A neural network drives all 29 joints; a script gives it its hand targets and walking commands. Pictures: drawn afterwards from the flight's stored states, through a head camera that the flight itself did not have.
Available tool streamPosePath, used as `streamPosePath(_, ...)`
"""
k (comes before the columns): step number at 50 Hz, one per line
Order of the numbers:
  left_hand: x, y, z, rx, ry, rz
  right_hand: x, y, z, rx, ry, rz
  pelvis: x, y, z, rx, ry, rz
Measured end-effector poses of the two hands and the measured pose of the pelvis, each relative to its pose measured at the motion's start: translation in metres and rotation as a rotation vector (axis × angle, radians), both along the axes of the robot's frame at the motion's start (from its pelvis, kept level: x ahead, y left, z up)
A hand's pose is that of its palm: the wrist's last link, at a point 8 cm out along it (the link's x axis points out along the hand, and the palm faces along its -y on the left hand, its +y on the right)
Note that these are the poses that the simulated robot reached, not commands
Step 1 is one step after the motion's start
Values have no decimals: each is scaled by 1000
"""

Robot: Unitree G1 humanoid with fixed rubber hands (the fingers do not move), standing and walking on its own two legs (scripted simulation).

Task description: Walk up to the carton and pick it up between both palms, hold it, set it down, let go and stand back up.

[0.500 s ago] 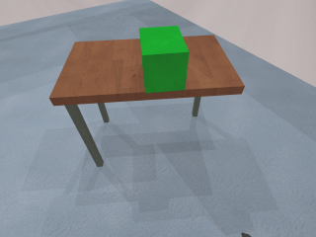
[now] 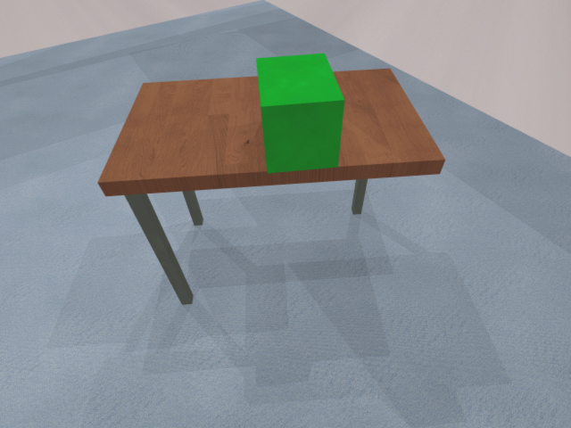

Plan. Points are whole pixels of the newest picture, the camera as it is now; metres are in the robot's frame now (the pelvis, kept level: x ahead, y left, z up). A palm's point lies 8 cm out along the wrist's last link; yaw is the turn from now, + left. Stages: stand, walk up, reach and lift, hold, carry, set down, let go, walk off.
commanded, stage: stand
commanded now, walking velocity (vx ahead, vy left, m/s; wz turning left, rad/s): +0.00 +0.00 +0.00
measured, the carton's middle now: (296, 112) +0.84 -0.02 +0.01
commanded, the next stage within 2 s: walk up in 1.16 s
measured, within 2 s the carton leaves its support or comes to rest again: neither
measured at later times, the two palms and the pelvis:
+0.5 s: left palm out of the picture -0.01 +0.20 -0.14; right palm out of the picture -0.01 -0.21 -0.14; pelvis +0.00 +0.00 +0.00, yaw +0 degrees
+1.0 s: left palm out of the picture -0.03 +0.19 -0.15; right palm out of the picture -0.02 -0.20 -0.14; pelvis +0.00 +0.00 +0.01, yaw -1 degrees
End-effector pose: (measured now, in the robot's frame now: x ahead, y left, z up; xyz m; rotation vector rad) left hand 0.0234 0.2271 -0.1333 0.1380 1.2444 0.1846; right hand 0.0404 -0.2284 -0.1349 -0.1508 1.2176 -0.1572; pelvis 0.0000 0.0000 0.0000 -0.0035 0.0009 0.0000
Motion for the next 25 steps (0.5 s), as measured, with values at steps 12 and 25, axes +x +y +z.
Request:
streamPosePath(12,-15,-14,-6,-33,71,19,-28,3,-3,7,101,-34,4,-2,3,1,-12,1)
streamPosePath(25,-37,-24,-9,-54,155,32,-52,17,-7,39,184,-49,4,-2,5,1,-24,1)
